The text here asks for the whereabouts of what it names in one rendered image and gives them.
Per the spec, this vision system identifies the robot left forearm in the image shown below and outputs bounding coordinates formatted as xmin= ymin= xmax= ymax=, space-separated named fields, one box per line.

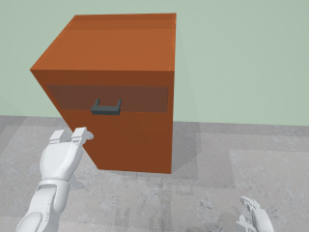
xmin=15 ymin=178 xmax=70 ymax=232

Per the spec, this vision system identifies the cabinet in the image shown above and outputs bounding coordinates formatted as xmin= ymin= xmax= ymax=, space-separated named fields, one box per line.
xmin=30 ymin=13 xmax=177 ymax=174

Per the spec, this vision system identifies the drawer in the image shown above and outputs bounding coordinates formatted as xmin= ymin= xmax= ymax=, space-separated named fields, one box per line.
xmin=46 ymin=84 xmax=169 ymax=113

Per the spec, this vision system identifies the right robot hand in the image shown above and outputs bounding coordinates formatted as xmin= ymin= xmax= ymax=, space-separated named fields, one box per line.
xmin=236 ymin=196 xmax=274 ymax=232

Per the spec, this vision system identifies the left robot hand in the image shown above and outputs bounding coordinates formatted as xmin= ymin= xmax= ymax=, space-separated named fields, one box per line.
xmin=40 ymin=127 xmax=94 ymax=191

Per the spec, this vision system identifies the handle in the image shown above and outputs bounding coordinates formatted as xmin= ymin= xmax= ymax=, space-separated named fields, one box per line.
xmin=91 ymin=99 xmax=122 ymax=116

